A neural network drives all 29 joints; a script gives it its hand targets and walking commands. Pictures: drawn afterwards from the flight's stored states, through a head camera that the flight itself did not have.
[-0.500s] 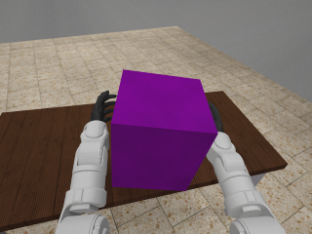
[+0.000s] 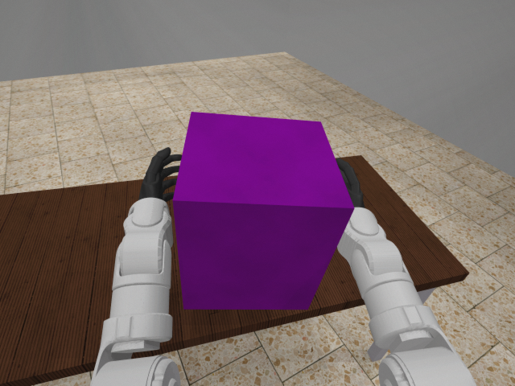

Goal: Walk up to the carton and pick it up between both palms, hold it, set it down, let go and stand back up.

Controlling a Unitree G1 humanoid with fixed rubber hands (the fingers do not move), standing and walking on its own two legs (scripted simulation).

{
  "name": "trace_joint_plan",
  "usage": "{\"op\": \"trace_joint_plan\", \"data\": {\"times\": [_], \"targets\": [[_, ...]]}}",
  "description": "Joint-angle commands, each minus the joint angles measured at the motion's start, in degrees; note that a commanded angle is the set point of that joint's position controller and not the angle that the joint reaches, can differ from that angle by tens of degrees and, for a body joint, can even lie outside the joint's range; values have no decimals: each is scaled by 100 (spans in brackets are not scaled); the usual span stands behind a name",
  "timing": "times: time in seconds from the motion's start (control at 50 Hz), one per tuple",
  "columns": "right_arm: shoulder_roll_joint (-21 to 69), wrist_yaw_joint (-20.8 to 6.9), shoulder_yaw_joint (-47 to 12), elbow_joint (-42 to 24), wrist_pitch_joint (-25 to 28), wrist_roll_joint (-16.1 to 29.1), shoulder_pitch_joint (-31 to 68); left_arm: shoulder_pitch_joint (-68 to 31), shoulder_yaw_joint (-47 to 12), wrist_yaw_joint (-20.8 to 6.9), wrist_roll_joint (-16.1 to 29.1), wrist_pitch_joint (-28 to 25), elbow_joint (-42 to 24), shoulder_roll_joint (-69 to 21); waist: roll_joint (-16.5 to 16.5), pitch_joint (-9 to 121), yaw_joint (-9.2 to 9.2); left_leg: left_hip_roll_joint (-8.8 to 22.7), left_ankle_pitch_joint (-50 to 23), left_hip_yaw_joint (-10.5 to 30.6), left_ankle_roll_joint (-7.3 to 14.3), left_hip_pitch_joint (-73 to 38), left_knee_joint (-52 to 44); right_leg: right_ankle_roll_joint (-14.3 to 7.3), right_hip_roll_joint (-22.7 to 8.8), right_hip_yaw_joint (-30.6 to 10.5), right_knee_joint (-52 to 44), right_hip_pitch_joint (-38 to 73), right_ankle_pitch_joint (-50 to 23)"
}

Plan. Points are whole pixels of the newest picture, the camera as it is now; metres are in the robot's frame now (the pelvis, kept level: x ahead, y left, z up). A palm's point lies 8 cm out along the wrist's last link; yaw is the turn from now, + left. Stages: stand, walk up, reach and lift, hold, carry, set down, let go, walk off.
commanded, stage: reach and lift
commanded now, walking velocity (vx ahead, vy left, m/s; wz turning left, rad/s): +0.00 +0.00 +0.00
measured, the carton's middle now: (252, 215) +0.37 +0.00 +0.12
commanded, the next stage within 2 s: hold in 0.48 s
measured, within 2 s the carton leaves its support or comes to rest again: neither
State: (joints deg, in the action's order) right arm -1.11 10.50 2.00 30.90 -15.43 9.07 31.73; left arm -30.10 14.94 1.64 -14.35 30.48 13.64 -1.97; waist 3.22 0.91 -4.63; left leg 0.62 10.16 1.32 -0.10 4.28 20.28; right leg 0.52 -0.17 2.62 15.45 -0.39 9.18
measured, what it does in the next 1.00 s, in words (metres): stands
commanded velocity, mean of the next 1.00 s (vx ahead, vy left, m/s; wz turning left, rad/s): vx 0.00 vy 0.00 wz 0.00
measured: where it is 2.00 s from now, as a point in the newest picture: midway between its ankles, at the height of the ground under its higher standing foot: outside the picture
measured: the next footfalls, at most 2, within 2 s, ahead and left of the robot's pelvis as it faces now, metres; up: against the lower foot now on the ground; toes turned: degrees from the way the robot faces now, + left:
none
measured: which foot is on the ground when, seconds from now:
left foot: down 0.00-1.00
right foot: down 0.00-1.00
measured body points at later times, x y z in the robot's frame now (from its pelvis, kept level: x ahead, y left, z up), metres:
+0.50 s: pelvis +0.00 +0.00 +0.00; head -0.04 +0.03 +0.45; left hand +0.38 +0.15 +0.17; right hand +0.37 -0.16 +0.16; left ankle +0.02 +0.12 -0.75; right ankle +0.00 -0.12 -0.75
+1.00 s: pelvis -0.01 +0.00 +0.00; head -0.07 +0.03 +0.45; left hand +0.37 +0.16 +0.19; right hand +0.36 -0.14 +0.18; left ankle +0.02 +0.12 -0.75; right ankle +0.00 -0.12 -0.75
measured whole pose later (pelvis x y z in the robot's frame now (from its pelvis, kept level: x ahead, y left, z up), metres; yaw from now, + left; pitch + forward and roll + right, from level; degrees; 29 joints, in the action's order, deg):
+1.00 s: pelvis -0.01 +0.00 +0.00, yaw +0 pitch -7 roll -1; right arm -1.3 11.0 3.2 32.0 -20.4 10.4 37.8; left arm -35.0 17.3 0.7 -15.7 37.4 11.8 -1.3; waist 2.8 1.8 -3.9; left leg 0.3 9.3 1.5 0.0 4.0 20.0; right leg 0.5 -0.2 2.0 16.1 -0.7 8.8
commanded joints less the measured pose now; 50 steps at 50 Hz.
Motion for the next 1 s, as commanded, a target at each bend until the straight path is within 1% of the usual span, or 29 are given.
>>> {"op": "trace_joint_plan", "data": {"times": [0.0, 0.02, 0.06, 0.14, 0.2, 0.22, 0.24, 0.26, 0.3, 0.32, 0.36, 0.38, 0.42, 0.46, 0.5, 0.54, 0.56, 0.6, 0.64, 0.7, 0.74, 0.78, 0.8, 0.84, 0.86, 0.9, 0.92, 0.94, 0.98], "targets": [[3529, -471, -2278, -1967, 404, 325, 4821, -3794, -3190, -827, 712, -140, -535, -3679, -490, 1927, -90, -282, -1268, -46, -240, -773, -153, 215, 341, 75, -66, 93, -1294], [3551, -475, -2321, -2077, 420, 326, 4904, -3780, -3224, -818, 738, -126, -561, -3691, -450, 2023, -75, -281, -1309, -46, -231, -804, -130, 211, 356, 83, -68, 72, -1305], [3492, -474, -2256, -2020, 388, 346, 4855, -3848, -3271, -800, 774, -105, -568, -3689, -496, 2008, -129, -264, -1294, -20, -246, -798, -125, 199, 344, 73, -72, 48, -1274], [3476, -529, -2168, -1887, 355, 314, 4989, -3903, -3141, -802, 712, -35, -410, -3710, -500, 1901, -66, -254, -1044, -47, -223, -735, -218, 164, 346, 100, -119, -81, -892], [3417, -531, -2251, -2097, 418, 396, 5145, -3866, -3233, -754, 755, -35, -498, -3759, -571, 2279, -65, -242, -1471, -9, -264, -976, -55, 158, 372, 109, -75, -31, -1239], [3419, -516, -2276, -2093, 402, 414, 5121, -3843, -3220, -748, 758, -22, -502, -3743, -526, 2229, -72, -253, -1521, -13, -263, -997, -44, 173, 374, 100, -84, 10, -1295], [3403, -498, -2271, -2019, 372, 413, 5042, -3771, -3165, -762, 736, -5, -446, -3701, -456, 2154, -96, -250, -1524, -7, -251, -1019, -50, 191, 370, 91, -83, 16, -1356], [3383, -495, -2285, -1976, 348, 429, 5067, -3775, -3061, -779, 696, 17, -392, -3673, -415, 2018, -43, -253, -1510, -20, -229, -953, -83, 193, 374, 84, -102, 23, -1310], [3374, -499, -2195, -1886, 350, 401, 5103, -3822, -2997, -812, 663, 40, -324, -3649, -369, 2005, -18, -236, -1360, -47, -197, -919, -131, 183, 368, 90, -134, 11, -1134], [3363, -506, -2160, -1819, 348, 403, 5057, -3856, -3015, -814, 663, 30, -403, -3640, -409, 2009, -45, -229, -1376, -42, -210, -935, -138, 177, 369, 100, -121, -29, -1129], [3393, -515, -2182, -1959, 393, 423, 5167, -3919, -3077, -808, 700, 24, -453, -3719, -500, 2212, -46, -244, -1510, -34, -251, -991, -74, 174, 373, 106, -113, 26, -1216], [3415, -511, -2266, -2104, 416, 487, 5203, -3944, -3192, -790, 772, -1, -601, -3745, -553, 2415, -75, -246, -1732, -6, -275, -1093, 12, 183, 381, 93, -74, 54, -1448], [3387, -477, -2372, -2138, 364, 541, 5090, -3821, -3214, -774, 774, 13, -620, -3678, -531, 2375, -90, -264, -1892, 13, -286, -1147, 80, 203, 382, 71, -59, 133, -1660], [3384, -441, -2395, -2149, 324, 559, 5088, -3759, -3131, -794, 727, 55, -533, -3615, -452, 2214, -61, -279, -1759, 8, -248, -1042, 35, 224, 368, 55, -65, 157, -1634], [3459, -427, -2430, -2122, 291, 557, 5153, -3871, -3082, -822, 708, 82, -618, -3583, -367, 2095, -10, -292, -1544, -21, -193, -872, -55, 228, 349, 55, -69, 229, -1489], [3411, -410, -2410, -2090, 245, 584, 5050, -3802, -3119, -837, 693, 142, -639, -3578, -451, 1981, -52, -291, -1603, -33, -221, -923, -52, 213, 346, 38, -66, 248, -1554], [3421, -394, -2449, -2202, 237, 617, 5065, -3764, -3173, -845, 725, 165, -767, -3617, -467, 2145, -68, -284, -1741, -14, -239, -983, -6, 209, 359, 39, -50, 312, -1657], [3433, -366, -2523, -2332, 195, 665, 5188, -3805, -3116, -862, 707, 216, -791, -3584, -419, 2165, -3, -301, -1694, -30, -211, -922, -5, 222, 352, 32, -58, 337, -1628], [3478, -364, -2540, -2412, 158, 702, 5255, -3908, -3201, -845, 765, 245, -941, -3593, -430, 2154, -3, -301, -1667, -29, -205, -870, -14, 211, 357, 22, -48, 328, -1570], [3468, -358, -2457, -2189, 40, 666, 5186, -3993, -3132, -867, 744, 318, -897, -3515, -453, 1929, 3, -287, -1309, -62, -173, -773, -118, 192, 323, -3, -111, 192, -1194], [3500, -366, -2451, -2162, 4, 665, 5273, -4065, -3078, -876, 731, 362, -891, -3499, -411, 1911, 31, -296, -1240, -93, -132, -734, -157, 193, 322, -5, -132, 171, -1057], [3496, -366, -2369, -2126, -35, 656, 5274, -4165, -3101, -893, 754, 393, -956, -3510, -427, 1991, -24, -294, -1140, -91, -158, -747, -188, 190, 329, 19, -128, 160, -950], [3483, -373, -2363, -2098, -51, 651, 5284, -4177, -3058, -899, 732, 415, -921, -3498, -481, 1949, 9, -288, -1153, -98, -150, -741, -191, 175, 311, -2, -143, 158, -936], [3486, -376, -2293, -2091, -64, 627, 5424, -4209, -3020, -911, 752, 441, -783, -3495, -390, 1898, -16, -282, -1086, -92, -125, -714, -187, 176, 312, 7, -151, 111, -875], [3420, -376, -2183, -1912, -103, 581, 5394, -4196, -2955, -933, 699, 473, -636, -3437, -401, 1726, -64, -280, -891, -110, -117, -696, -237, 169, 305, 9, -192, 45, -651], [3458, -427, -2034, -1812, -101, 516, 5564, -4392, -2872, -959, 707, 495, -548, -3496, -434, 1730, -22, -251, -487, -119, -69, -521, -355, 129, 289, 24, -236, -37, -158], [3453, -452, -2003, -1795, -86, 497, 5632, -4399, -2862, -948, 699, 504, -495, -3532, -487, 1763, -17, -244, -500, -119, -74, -528, -364, 105, 301, 42, -230, -60, -122], [3457, -465, -1999, -1737, -77, 501, 5580, -4401, -2838, -942, 691, 496, -544, -3499, -448, 1835, -11, -240, -695, -115, -78, -599, -316, 117, 309, 46, -206, -10, -301], [3422, -459, -1997, -1685, -64, 546, 5585, -4347, -2807, -949, 658, 500, -445, -3528, -507, 1866, -12, -242, -915, -102, -122, -704, -238, 121, 313, 25, -199, 36, -480]]}}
